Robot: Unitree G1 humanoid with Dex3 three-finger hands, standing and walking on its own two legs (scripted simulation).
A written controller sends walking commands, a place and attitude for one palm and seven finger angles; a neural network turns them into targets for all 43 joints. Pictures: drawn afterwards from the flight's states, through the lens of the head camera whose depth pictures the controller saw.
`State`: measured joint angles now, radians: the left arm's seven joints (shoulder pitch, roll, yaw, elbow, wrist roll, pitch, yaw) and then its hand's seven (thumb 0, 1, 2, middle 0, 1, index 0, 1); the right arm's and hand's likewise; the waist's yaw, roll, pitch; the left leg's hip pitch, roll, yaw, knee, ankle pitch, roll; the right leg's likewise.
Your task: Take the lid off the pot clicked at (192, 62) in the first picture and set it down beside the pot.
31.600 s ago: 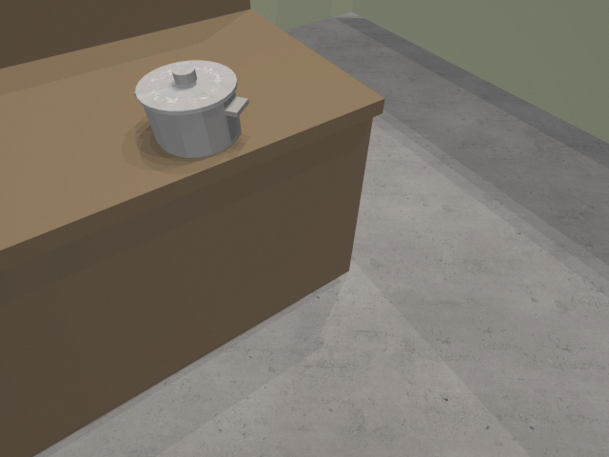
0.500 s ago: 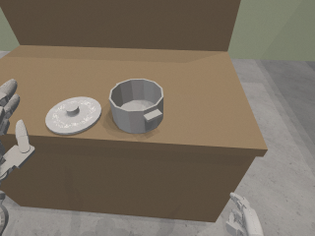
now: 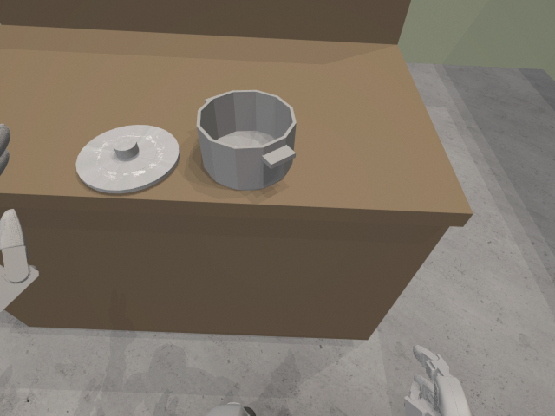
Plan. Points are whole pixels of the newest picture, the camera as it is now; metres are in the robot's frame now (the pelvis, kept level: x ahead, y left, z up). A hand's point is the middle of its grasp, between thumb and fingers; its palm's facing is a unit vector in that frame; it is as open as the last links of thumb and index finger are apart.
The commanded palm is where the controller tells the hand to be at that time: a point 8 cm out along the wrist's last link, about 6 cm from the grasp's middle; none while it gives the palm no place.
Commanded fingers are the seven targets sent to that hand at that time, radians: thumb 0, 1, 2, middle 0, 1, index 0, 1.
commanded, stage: step back with the hand held close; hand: left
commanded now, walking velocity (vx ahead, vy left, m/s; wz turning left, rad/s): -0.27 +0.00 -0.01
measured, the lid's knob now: (126, 147) +0.55 +0.33 +0.05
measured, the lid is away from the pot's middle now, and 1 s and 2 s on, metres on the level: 0.23 0.23 0.23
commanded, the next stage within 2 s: stop stepping back and stand still in 0.54 s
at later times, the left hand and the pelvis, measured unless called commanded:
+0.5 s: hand out of the picture +0.12 +0.26 +0.23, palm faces +0.38 -0.83 -0.41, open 7.4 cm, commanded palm +0.06 +0.31 +0.23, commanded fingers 0.00 0.90 0.90 -0.20 -0.30 -0.20 -0.30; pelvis -0.08 +0.04 +0.00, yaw -1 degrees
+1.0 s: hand out of the picture +0.00 +0.28 +0.24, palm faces +0.48 -0.80 -0.36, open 7.4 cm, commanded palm -0.07 +0.32 +0.23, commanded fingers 0.00 0.90 0.90 -0.20 -0.30 -0.20 -0.30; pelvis -0.20 +0.04 +0.00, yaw +0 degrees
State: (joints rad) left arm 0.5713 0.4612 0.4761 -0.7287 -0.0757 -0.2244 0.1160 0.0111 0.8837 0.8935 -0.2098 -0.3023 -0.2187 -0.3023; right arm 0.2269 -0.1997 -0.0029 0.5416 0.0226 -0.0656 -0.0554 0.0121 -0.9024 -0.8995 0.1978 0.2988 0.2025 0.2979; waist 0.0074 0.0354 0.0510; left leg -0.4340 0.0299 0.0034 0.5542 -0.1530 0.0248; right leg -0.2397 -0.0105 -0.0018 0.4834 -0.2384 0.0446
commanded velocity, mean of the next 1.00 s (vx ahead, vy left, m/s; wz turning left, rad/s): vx -0.14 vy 0.00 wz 0.01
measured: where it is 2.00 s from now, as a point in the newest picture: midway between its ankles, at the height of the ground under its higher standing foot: outside the picture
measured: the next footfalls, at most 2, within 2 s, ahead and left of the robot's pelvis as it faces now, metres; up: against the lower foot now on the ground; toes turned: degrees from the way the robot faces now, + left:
right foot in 0.34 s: -0.04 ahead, -0.11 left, +0.00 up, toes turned -2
left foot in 0.50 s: +0.00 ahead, +0.15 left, +0.00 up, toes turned -1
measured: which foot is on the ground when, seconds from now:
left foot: down 0.00-0.32, up 0.34-0.48, down 0.50-0.78, up 0.80-0.96, down 0.98-1.00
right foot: down 0.00-0.16, up 0.18-0.32, down 0.34-0.50, up 0.52-0.76, down 0.78-1.00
